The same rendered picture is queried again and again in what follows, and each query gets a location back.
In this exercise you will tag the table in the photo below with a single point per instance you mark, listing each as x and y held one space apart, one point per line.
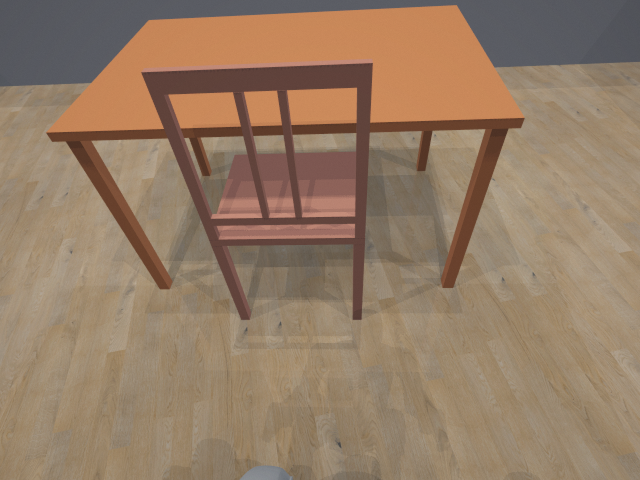
430 73

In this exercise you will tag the chair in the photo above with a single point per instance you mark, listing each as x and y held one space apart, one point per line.
276 199

